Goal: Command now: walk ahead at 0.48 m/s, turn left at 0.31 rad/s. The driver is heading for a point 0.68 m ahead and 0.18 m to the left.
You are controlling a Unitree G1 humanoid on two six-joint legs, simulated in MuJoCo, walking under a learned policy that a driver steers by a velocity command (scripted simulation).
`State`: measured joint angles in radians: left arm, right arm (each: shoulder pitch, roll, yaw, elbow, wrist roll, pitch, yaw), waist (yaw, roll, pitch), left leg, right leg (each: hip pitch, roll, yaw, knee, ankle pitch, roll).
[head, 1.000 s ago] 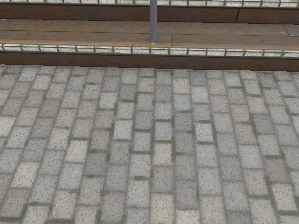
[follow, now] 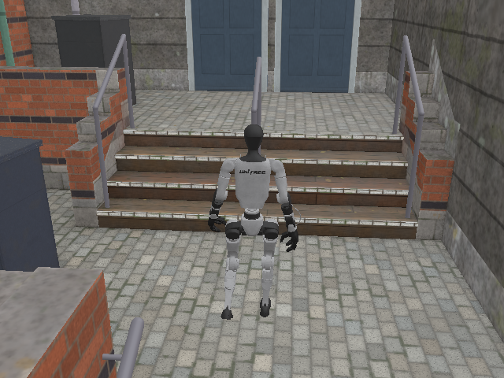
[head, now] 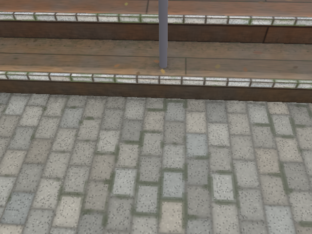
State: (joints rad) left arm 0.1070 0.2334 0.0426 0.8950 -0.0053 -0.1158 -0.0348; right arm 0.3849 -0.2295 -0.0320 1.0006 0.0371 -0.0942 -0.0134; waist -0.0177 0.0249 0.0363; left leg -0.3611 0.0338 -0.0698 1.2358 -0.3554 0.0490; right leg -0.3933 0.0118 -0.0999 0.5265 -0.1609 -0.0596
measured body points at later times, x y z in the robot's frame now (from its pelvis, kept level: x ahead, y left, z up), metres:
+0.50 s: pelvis +0.28 +0.06 -0.02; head +0.32 +0.08 +0.43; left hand +0.23 +0.34 -0.16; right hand +0.53 -0.13 -0.12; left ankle +0.36 +0.15 -0.73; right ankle +0.11 -0.10 -0.66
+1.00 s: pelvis +0.57 +0.12 -0.01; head +0.61 +0.13 +0.44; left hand +0.64 +0.41 -0.10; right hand +0.73 -0.12 -0.13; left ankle +0.37 +0.16 -0.67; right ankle +0.72 +0.08 -0.73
